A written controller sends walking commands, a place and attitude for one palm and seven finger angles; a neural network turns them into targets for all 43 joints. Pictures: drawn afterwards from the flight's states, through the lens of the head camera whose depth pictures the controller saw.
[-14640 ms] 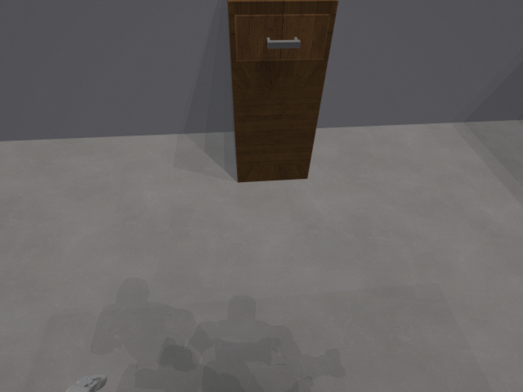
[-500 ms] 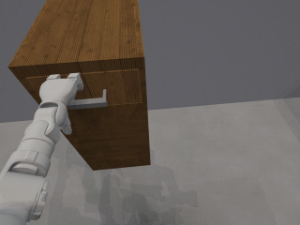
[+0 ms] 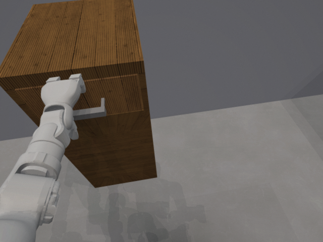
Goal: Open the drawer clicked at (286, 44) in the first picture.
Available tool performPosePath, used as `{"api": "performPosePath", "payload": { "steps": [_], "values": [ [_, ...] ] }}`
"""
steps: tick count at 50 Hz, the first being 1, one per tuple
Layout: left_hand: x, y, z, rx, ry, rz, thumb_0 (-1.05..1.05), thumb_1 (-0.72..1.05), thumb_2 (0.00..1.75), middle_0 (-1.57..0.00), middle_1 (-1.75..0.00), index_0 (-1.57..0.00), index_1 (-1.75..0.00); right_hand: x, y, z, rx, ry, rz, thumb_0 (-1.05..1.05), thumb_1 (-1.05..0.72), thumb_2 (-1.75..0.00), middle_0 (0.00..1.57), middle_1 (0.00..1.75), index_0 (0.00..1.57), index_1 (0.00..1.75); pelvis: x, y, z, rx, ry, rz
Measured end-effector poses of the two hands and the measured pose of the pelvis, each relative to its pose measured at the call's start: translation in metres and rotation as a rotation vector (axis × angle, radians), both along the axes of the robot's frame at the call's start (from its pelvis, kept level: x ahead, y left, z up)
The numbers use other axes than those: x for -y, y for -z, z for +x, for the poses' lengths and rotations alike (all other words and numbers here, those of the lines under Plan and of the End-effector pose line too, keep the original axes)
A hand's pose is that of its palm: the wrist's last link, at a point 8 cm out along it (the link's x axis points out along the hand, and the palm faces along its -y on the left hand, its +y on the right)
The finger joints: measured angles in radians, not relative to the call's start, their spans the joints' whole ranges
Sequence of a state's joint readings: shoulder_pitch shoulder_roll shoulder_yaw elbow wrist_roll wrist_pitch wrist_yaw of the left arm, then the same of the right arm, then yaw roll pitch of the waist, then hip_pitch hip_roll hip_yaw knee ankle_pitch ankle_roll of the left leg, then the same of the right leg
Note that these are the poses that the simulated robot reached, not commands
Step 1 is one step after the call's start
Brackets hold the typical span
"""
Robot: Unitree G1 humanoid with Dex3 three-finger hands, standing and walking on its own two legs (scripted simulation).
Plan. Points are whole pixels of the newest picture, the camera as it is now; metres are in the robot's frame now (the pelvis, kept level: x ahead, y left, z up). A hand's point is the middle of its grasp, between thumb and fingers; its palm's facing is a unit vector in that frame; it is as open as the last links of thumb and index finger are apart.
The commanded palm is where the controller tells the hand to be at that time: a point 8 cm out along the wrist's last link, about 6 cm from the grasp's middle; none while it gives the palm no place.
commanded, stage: move the hooked fingers above the handle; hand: left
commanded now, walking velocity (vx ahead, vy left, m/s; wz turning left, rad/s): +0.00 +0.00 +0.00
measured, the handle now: (85, 108) +0.50 +0.23 +0.01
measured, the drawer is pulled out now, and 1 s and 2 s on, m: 0.00 0.00 0.00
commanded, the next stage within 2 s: none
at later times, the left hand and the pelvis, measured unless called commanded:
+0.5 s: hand (71, 105) +0.46 +0.24 +0.07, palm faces +0.01 +0.00 -1.00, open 13.5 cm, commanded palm +0.44 +0.25 +0.12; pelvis +0.00 +0.00 +0.00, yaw +1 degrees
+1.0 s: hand (68, 108) +0.46 +0.25 +0.06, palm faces +0.03 -0.02 -1.00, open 13.6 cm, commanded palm +0.44 +0.25 +0.13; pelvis +0.00 +0.00 -0.01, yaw +2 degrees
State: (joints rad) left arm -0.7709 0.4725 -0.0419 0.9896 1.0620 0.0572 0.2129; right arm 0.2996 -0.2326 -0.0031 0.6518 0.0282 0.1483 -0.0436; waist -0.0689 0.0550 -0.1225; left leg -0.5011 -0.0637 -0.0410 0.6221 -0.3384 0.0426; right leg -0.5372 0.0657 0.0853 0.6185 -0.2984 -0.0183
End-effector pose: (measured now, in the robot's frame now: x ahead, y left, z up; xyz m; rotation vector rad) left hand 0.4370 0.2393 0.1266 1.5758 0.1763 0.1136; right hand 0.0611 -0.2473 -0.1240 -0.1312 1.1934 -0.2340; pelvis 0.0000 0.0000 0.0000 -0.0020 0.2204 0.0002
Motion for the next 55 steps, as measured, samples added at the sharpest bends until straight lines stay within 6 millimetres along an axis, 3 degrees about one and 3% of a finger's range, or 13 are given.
{"api": "performPosePath", "payload": {
  "steps": [6,10,14,20,29,39,47,55],
  "values": [
    [-0.019,0.015,-0.013,-0.049,0.025,0.000,0.00,-0.49,0.31,-0.33,-1.21,-0.33,-1.22,0.015,-0.004,-0.012,-0.030,-0.010,-0.054,0.01,-0.90,-0.90,0.20,0.30,0.20,0.30,0.002,0.001,-0.003,-0.008,-0.018,-0.005],
    [-0.014,0.015,-0.015,-0.003,0.099,-0.011,0.00,-0.49,0.30,-0.32,-1.21,-0.32,-1.21,0.026,-0.006,-0.017,-0.062,-0.026,-0.092,0.01,-0.90,-0.90,0.20,0.30,0.20,0.30,0.001,0.003,-0.002,-0.016,-0.038,-0.010],
    [-0.008,0.008,-0.004,0.066,0.114,-0.019,-0.01,-0.49,0.30,-0.32,-1.20,-0.32,-1.20,0.031,-0.006,-0.016,-0.072,-0.029,-0.108,0.01,-0.90,-0.90,0.20,0.30,0.20,0.30,0.001,0.005,-0.001,-0.028,-0.047,-0.013],
    [-0.004,0.003,0.002,0.086,0.065,-0.021,0.00,-0.49,0.31,-0.41,-1.27,-0.37,-1.26,0.025,-0.002,-0.010,-0.059,-0.034,-0.076,0.01,-0.90,-0.90,0.20,0.30,0.20,0.30,0.000,0.006,0.000,-0.039,-0.037,-0.012],
    [-0.001,-0.002,0.002,0.020,0.025,-0.010,0.00,-0.49,0.30,-0.35,-1.22,-0.34,-1.24,0.008,-0.001,-0.001,0.005,-0.015,-0.024,0.01,-0.90,-0.90,0.20,0.30,0.20,0.30,0.002,0.003,-0.002,-0.016,-0.017,-0.005],
    [-0.024,0.018,-0.009,-0.028,0.037,-0.006,0.00,-0.49,0.31,-0.32,-1.20,-0.32,-1.21,0.018,-0.004,-0.009,-0.020,-0.020,-0.069,0.01,-0.90,-0.90,0.20,0.30,0.20,0.30,0.002,0.005,-0.003,-0.032,-0.024,-0.010],
    [-0.014,0.012,-0.001,0.062,0.089,-0.023,0.00,-0.49,0.30,-0.36,-1.24,-0.33,-1.21,0.024,-0.003,-0.013,-0.077,-0.034,-0.092,0.01,-0.90,-0.90,0.20,0.30,0.20,0.30,-0.002,0.007,0.002,-0.045,-0.047,-0.018],
    [-0.010,0.008,0.002,0.053,0.041,-0.020,0.00,-0.49,0.31,-0.39,-1.24,-0.37,-1.26,0.011,0.001,-0.003,-0.047,-0.032,-0.045,0.01,-0.90,-0.90,0.20,0.30,0.20,0.30,-0.005,0.005,0.004,-0.032,-0.037,-0.016]
  ]
}}
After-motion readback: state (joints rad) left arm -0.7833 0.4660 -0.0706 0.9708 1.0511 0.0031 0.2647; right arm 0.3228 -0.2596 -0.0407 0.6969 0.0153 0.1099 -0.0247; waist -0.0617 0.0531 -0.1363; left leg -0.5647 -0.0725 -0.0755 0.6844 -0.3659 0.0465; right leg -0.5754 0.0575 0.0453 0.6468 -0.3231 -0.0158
